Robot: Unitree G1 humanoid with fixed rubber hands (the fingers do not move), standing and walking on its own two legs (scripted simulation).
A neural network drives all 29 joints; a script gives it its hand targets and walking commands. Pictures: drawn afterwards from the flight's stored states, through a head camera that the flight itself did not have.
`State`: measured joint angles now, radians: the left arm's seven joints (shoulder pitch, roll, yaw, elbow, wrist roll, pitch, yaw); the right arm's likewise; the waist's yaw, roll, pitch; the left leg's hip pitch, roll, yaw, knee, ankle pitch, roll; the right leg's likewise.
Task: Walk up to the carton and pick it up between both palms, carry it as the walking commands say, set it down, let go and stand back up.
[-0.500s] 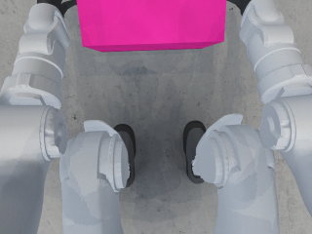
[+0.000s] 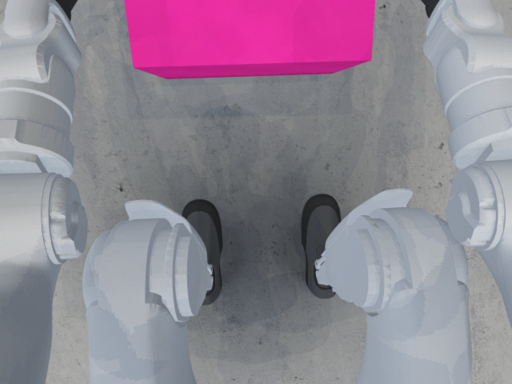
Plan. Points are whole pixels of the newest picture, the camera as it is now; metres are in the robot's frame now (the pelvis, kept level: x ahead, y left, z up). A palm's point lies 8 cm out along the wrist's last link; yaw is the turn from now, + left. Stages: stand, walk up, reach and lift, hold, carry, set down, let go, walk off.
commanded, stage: set down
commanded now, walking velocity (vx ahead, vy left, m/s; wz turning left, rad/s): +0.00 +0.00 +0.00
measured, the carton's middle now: (249, 1) +0.55 +0.02 -0.26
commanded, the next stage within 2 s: let go in 1.40 s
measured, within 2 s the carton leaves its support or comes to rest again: neither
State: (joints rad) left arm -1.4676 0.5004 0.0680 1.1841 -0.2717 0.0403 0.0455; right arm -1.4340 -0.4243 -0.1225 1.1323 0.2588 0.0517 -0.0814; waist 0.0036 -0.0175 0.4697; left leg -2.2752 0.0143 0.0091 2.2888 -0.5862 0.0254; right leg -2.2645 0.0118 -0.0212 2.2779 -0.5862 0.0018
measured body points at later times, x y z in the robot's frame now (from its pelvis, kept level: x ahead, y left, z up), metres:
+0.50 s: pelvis +0.01 +0.00 +0.08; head +0.35 +0.01 +0.37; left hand +0.56 +0.25 -0.04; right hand +0.56 -0.21 -0.04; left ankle +0.11 +0.11 -0.31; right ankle +0.11 -0.12 -0.31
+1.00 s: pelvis +0.03 +0.00 +0.21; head +0.34 +0.01 +0.53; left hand +0.56 +0.26 +0.12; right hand +0.56 -0.22 +0.12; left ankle +0.11 +0.11 -0.31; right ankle +0.11 -0.12 -0.31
